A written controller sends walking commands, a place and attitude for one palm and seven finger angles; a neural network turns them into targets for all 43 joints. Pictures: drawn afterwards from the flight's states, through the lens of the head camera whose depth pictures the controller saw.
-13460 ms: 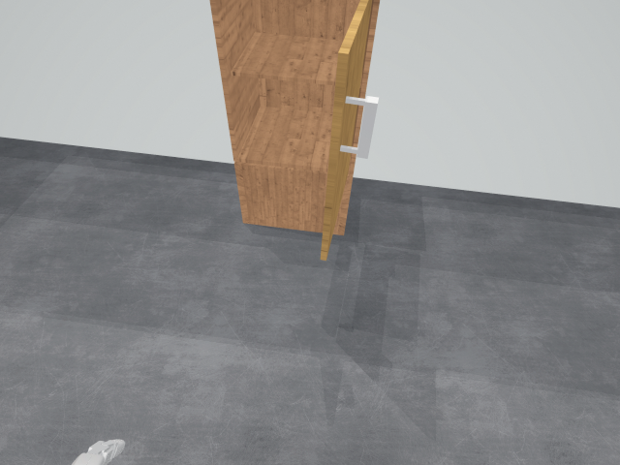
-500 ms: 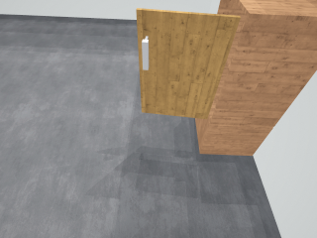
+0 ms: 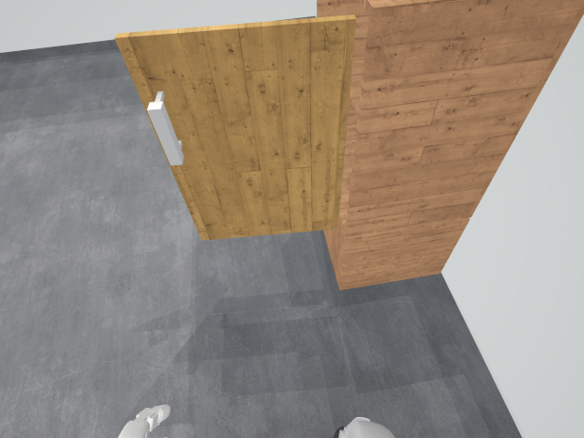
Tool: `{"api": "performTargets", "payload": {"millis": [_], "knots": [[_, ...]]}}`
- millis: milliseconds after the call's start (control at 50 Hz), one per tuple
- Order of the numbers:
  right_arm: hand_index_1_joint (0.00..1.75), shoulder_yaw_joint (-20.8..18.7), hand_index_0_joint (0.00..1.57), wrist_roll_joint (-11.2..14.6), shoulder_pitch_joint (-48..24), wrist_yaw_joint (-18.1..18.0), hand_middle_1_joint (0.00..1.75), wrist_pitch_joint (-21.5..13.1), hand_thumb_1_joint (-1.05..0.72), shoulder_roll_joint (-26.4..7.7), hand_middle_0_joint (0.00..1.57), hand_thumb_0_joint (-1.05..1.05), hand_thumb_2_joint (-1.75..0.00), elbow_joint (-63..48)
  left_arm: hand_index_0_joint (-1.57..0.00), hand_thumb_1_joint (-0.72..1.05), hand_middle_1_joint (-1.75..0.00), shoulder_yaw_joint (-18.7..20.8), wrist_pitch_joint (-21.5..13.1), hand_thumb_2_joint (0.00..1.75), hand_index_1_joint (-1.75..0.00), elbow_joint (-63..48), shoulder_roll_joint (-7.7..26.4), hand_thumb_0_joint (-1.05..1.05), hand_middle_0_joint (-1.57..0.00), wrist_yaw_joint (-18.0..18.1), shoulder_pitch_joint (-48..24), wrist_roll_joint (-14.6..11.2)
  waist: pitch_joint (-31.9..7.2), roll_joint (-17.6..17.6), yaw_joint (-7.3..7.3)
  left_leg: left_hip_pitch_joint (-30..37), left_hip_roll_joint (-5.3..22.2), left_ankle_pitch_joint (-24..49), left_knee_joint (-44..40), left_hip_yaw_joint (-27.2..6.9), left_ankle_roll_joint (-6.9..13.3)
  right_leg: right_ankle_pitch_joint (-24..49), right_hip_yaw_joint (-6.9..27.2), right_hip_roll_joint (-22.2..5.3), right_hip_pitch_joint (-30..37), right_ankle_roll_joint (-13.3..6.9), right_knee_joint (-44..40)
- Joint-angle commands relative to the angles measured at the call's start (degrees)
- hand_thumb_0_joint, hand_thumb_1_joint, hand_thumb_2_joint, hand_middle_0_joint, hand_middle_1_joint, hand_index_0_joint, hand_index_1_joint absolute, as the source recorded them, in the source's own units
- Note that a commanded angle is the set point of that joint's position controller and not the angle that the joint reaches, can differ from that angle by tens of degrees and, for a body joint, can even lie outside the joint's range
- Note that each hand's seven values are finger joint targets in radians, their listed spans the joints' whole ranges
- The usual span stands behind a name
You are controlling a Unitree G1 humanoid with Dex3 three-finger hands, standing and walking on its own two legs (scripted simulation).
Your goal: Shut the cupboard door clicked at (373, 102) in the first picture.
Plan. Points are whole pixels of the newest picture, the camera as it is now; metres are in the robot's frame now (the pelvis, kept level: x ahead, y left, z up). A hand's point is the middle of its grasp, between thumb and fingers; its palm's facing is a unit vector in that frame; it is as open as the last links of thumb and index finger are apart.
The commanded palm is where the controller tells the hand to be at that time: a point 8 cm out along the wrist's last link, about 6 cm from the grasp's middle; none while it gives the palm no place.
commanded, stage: take the last steps up to it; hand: left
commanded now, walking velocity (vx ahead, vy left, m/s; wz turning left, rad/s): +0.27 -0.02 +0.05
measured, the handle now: (168, 128) +0.66 +0.26 +0.05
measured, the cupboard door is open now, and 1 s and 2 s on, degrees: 85 85 85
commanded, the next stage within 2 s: come to a stop and stand still in 0.34 s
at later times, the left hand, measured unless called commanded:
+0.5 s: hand out of the picture +0.07 +0.14 -0.15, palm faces +0.18 -0.98 -0.12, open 7.3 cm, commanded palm none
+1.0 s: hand (195, 427) +0.17 +0.16 -0.15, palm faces +0.07 -0.96 -0.27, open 7.3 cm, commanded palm none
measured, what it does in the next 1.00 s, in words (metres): walks ahead: left foot, then right foot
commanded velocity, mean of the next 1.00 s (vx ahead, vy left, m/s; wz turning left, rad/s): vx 0.05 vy -0.02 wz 0.03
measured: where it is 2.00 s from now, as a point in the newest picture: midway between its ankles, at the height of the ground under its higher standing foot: outside the picture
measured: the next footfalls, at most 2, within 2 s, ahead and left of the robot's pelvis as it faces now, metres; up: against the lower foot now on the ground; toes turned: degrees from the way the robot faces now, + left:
left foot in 0.52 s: +0.23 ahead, +0.11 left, +0.00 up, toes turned +9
right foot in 0.96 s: +0.16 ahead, -0.16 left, +0.00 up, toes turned -2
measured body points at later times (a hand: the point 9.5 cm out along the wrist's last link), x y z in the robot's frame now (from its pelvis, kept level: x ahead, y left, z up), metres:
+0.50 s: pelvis +0.14 -0.01 +0.02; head +0.15 +0.01 +0.47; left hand +0.06 +0.19 -0.14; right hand +0.26 -0.22 -0.12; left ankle +0.19 +0.11 -0.71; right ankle +0.11 -0.10 -0.72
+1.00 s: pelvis +0.13 -0.04 +0.02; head +0.13 -0.05 +0.47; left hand +0.16 +0.21 -0.13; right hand +0.17 -0.28 -0.15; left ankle +0.19 +0.10 -0.71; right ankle +0.12 -0.15 -0.72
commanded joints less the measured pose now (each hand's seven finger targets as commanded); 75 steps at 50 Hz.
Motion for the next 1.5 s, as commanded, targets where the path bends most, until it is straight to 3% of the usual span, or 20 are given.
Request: {"api": "performTargets", "payload": {"millis": [0,60,140,420,460,520,620,740,860,920,960,980,1040,1220,1300,1340,1360,1380,1400,1480], "knots": [[0.30,-1.4,0.20,1.2,-2.8,-0.1,0.30,-0.9,-0.90,-6.7,0.20,0.00,-0.90,-6.5,-0.20,0.90,-0.30,3.1,-0.6,0.90,-0.30,4.5,14.6,0.00,-0.20,1.8,21.8,-0.8,-12.4,-13.9,9.68,-31.6,-2.0,-4.9,43.1,-8.8,4.4,-5.4,30.2,-21.3,31.2,-9.8,-20.0],[0.30,-1.5,0.20,0.2,-6.5,0.3,0.30,0.1,-0.90,-4.9,0.20,0.00,-0.90,-5.8,-0.20,0.90,-0.30,0.7,-0.7,0.90,-0.30,1.2,7.0,0.00,-0.20,2.0,9.6,-0.7,-3.2,-5.4,4.42,-30.1,2.4,8.4,41.6,-9.7,3.8,-9.7,18.6,-15.1,13.1,-6.2,-23.4],[0.30,-1.4,0.20,-0.6,-2.3,0.6,0.30,1.9,-0.90,-3.2,0.20,0.00,-0.90,-4.2,-0.20,0.90,-0.30,-0.2,-1.5,0.90,-0.30,2.1,3.1,0.00,-0.20,2.3,9.5,-0.1,-2.9,-7.7,1.16,-26.6,1.8,13.3,33.6,-7.6,2.1,-4.2,8.4,-10.5,7.6,-4.9,-26.0],[0.30,0.1,0.20,0.3,-17.3,0.9,0.30,-0.1,-0.90,-3.8,0.20,0.00,-0.90,-9.1,-0.20,0.90,-0.30,-0.6,-1.3,0.90,-0.30,7.3,5.0,0.00,-0.20,2.6,18.9,0.1,-1.8,-4.8,5.21,-20.8,-1.9,12.0,1.9,-4.2,2.1,12.9,8.2,-12.6,19.4,-7.5,-20.1],[0.30,0.7,0.20,0.4,-13.5,0.1,0.30,-0.6,-0.90,-3.5,0.20,0.00,-0.90,-6.8,-0.20,0.90,-0.30,-1.3,-0.5,0.90,-0.30,7.8,2.8,0.00,-0.20,3.0,16.9,-0.5,-2.9,-3.9,3.14,-10.0,-2.6,23.1,-8.1,-4.7,2.1,16.3,4.1,-8.0,15.8,-3.7,-13.6],[0.30,0.3,0.20,0.8,-9.7,-1.7,0.30,-0.5,-0.90,-9.4,0.20,0.00,-0.90,-5.3,-0.20,0.90,-0.30,-3.1,0.8,0.90,-0.30,8.5,-1.8,0.00,-0.20,3.8,20.5,-0.9,-7.7,6.5,3.52,1.4,12.5,62.1,-7.6,-15.2,9.9,-10.1,1.0,-0.8,9.9,2.9,-5.9],[0.30,0.3,0.20,1.3,-14.1,-3.2,0.30,1.1,-0.90,-8.8,0.20,0.00,-0.90,-5.4,-0.20,0.90,-0.30,-2.3,3.5,0.90,-0.30,8.5,0.9,0.00,-0.20,3.9,19.4,-0.6,-2.5,6.5,3.79,-4.8,12.0,60.6,-13.1,-16.0,12.0,-16.5,3.6,-0.9,9.6,3.4,0.4],[0.30,-2.4,0.20,0.2,-14.7,-3.4,0.30,2.2,-0.90,-11.0,0.20,0.00,-0.90,-7.3,-0.20,0.90,-0.30,-0.3,5.2,0.90,-0.30,4.6,0.9,0.00,-0.20,3.4,16.5,0.1,-9.0,2.6,3.06,-5.2,15.5,47.7,-13.0,-17.9,15.9,-21.9,7.1,0.1,3.4,3.4,16.9],[0.30,-2.7,0.20,-0.7,-17.8,-1.6,0.30,2.8,-0.90,-11.0,0.20,0.00,-0.90,-8.2,-0.20,0.90,-0.30,-0.6,4.8,0.90,-0.30,3.3,-0.4,0.00,-0.20,2.5,15.0,0.0,-7.0,8.2,3.59,-15.1,10.2,11.0,-17.8,-15.5,10.7,-15.7,3.2,1.6,11.7,2.7,3.2],[0.30,-1.9,0.20,0.0,-16.8,-0.8,0.30,3.0,-0.90,-8.1,0.20,0.00,-0.90,-7.6,-0.20,0.90,-0.30,-0.9,3.4,0.90,-0.30,5.3,1.8,0.00,-0.20,2.7,18.5,0.3,-4.1,1.8,5.45,-22.5,2.8,0.1,-12.6,-10.9,5.1,-7.3,3.5,1.3,21.8,2.4,-14.5],[0.30,-0.3,0.20,0.5,-16.9,-0.2,0.30,3.5,-0.90,-3.9,0.20,0.00,-0.90,-9.1,-0.20,0.90,-0.30,-0.8,2.6,0.90,-0.30,3.8,8.0,0.00,-0.20,3.0,14.6,0.2,1.6,-13.5,4.38,-22.6,-3.2,2.5,-1.6,-5.1,1.4,-29.2,21.2,-12.8,9.5,-2.9,-29.4],[0.30,-0.8,0.20,0.1,-16.5,0.2,0.30,3.6,-0.90,-5.8,0.20,0.00,-0.90,-8.9,-0.20,0.90,-0.30,-0.7,2.6,0.90,-0.30,2.5,9.4,0.00,-0.20,3.1,11.3,0.0,3.1,-12.1,4.03,-19.1,-2.5,4.1,2.1,-5.8,1.6,-34.5,22.6,-14.5,2.8,-4.7,-31.9],[0.30,-0.4,0.20,-0.1,-12.6,0.2,0.30,3.5,-0.90,-5.5,0.20,0.00,-0.90,-6.4,-0.20,0.90,-0.30,-0.9,2.0,0.90,-0.30,2.4,7.1,0.00,-0.20,3.2,9.6,-0.2,7.4,-10.2,3.25,-19.6,-2.4,9.4,4.3,-7.6,2.1,-21.4,19.1,-11.6,3.5,-4.7,-29.2],[0.30,-0.3,0.20,0.9,-12.4,-0.8,0.30,2.8,-0.90,-6.5,0.20,0.00,-0.90,-7.9,-0.20,0.90,-0.30,0.7,1.7,0.90,-0.30,4.6,7.5,0.00,-0.20,4.2,16.3,0.0,-3.5,-9.1,6.65,-24.5,-3.7,3.1,6.0,-7.7,0.8,27.3,16.4,-15.4,25.5,-8.6,-14.9],[0.30,0.1,0.20,1.1,-8.0,-1.1,0.30,2.2,-0.90,-4.7,0.20,0.00,-0.90,-6.0,-0.20,0.90,-0.30,0.4,2.3,0.90,-0.30,4.6,6.2,0.00,-0.20,4.4,12.9,-0.3,-7.2,-10.4,3.91,-10.7,-4.9,16.2,-9.9,-6.2,1.2,25.5,11.4,-10.3,20.7,-4.1,-9.2],[0.30,-0.4,0.20,0.8,-6.8,-1.5,0.30,1.2,-0.90,-7.8,0.20,0.00,-0.90,-5.3,-0.20,0.90,-0.30,-0.3,2.6,0.90,-0.30,4.2,3.0,0.00,-0.20,4.0,13.3,-0.6,-9.7,-2.2,3.81,-0.3,1.7,34.8,-9.3,-11.5,4.1,10.1,7.1,-3.9,12.3,0.0,-5.9],[0.30,-0.4,0.20,1.2,-13.4,-0.8,0.30,0.9,-0.90,-10.1,0.20,0.00,-0.90,-10.4,-0.20,0.90,-0.30,-1.3,0.6,0.90,-0.30,6.1,3.9,0.00,-0.20,6.1,19.8,-0.5,-8.0,-2.2,5.58,-10.3,2.3,29.7,5.2,-8.0,3.4,23.8,12.4,-6.2,15.5,0.5,-11.6],[0.30,0.1,0.20,0.5,-10.3,-0.1,0.30,1.8,-0.90,-6.5,0.20,0.00,-0.90,-12.5,-0.20,0.90,-0.30,-0.4,-0.2,0.90,-0.30,2.6,7.0,0.00,-0.20,5.7,16.1,0.2,-7.4,-5.8,3.18,-18.3,-2.2,6.2,4.7,-7.2,3.1,18.4,16.4,-11.2,17.1,-2.3,-13.2],[0.30,0.5,0.20,0.5,-11.3,-0.2,0.30,1.9,-0.90,-4.4,0.20,0.00,-0.90,-11.9,-0.20,0.90,-0.30,-0.7,-0.3,0.90,-0.30,2.3,7.1,0.00,-0.20,5.3,15.6,0.4,-5.3,-4.1,3.16,-17.0,-2.9,3.9,3.0,-6.9,2.9,15.1,17.1,-12.3,14.2,-4.1,-13.1],[0.30,0.8,0.20,0.3,-7.5,-0.4,0.30,0.3,-0.90,-8.7,0.20,0.00,-0.90,-10.8,-0.20,0.90,-0.30,-2.1,1.3,0.90,-0.30,1.7,3.0,0.00,-0.20,5.0,15.3,0.1,-6.1,7.5,2.89,-11.9,3.5,39.0,-6.7,-14.3,6.6,-3.6,4.0,0.2,13.3,0.8,-2.5]]}}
